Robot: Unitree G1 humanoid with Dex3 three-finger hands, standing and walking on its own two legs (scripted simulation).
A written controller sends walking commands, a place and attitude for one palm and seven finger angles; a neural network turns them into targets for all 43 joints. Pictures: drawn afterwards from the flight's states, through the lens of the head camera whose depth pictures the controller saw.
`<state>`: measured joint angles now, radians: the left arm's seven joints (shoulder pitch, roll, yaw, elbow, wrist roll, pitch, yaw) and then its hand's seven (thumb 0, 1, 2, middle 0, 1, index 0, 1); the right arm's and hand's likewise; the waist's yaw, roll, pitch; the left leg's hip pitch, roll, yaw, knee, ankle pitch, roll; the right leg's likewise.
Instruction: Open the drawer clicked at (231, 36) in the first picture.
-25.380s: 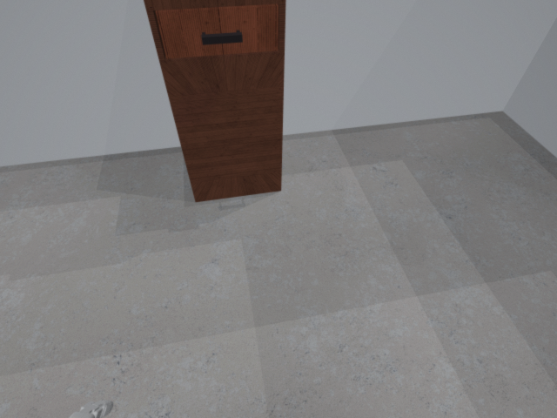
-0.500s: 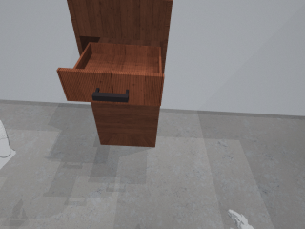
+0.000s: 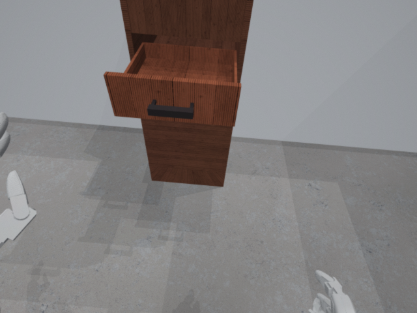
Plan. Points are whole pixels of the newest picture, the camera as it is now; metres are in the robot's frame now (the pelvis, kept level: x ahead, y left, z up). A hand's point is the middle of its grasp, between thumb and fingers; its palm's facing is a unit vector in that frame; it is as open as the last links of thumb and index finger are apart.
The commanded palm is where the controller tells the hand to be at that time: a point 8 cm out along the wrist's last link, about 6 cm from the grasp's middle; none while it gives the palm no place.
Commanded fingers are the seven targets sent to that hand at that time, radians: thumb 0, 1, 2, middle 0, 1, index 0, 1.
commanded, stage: stop stepping back and stand still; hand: left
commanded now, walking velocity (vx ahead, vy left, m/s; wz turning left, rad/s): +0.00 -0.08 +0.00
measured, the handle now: (172, 107) +0.65 +0.13 +0.03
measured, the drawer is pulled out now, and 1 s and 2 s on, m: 0.29 0.29 0.29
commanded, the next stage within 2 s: let the arm hang, fingers relaxed in 0.10 s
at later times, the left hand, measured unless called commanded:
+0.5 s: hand out of the picture +0.06 +0.18 -0.16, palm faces +0.09 -0.98 -0.17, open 6.9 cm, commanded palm none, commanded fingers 0.00 0.90 0.90 -0.20 -0.30 -0.20 -0.30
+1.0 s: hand out of the picture -0.01 +0.18 -0.16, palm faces +0.04 -0.98 -0.20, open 7.4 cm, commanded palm none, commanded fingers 0.00 0.90 0.90 -0.20 -0.30 -0.20 -0.30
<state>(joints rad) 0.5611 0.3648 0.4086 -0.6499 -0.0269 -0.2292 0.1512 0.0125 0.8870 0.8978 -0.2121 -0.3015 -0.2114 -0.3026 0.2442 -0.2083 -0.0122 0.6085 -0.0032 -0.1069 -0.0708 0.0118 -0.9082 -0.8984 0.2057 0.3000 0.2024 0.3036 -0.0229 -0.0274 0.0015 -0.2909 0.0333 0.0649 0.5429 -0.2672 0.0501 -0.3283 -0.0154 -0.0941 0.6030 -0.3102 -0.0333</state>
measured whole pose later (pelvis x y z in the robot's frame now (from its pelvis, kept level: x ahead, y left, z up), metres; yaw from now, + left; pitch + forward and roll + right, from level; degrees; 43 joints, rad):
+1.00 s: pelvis +0.00 +0.01 +0.01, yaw +0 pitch -2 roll +0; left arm 0.28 0.13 0.01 1.14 0.02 0.01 0.03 0.00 0.91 0.90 -0.20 -0.30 -0.20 -0.30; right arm 0.30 -0.11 0.00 1.10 -0.02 0.02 -0.03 0.01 -0.92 -0.90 0.20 0.30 0.20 0.30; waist -0.01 0.04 0.07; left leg -0.21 0.01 0.08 0.42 -0.18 0.03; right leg -0.21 -0.02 -0.07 0.42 -0.18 -0.01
